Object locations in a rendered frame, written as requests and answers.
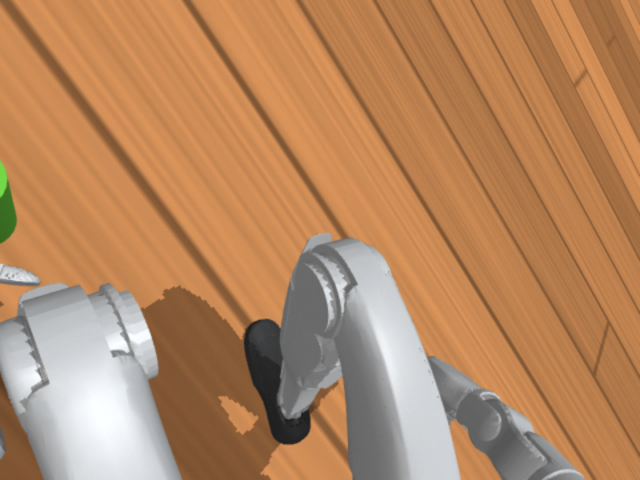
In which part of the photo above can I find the left robot hand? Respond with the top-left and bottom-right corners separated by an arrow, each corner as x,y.
0,264 -> 40,286

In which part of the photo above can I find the right robot arm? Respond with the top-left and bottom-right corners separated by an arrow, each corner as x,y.
456,389 -> 586,480

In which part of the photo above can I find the right robot hand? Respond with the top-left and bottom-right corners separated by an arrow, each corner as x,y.
427,356 -> 482,425

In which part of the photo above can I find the right robot foot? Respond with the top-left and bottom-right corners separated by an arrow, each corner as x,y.
244,319 -> 311,445

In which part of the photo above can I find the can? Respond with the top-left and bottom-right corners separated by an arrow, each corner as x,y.
0,161 -> 17,244

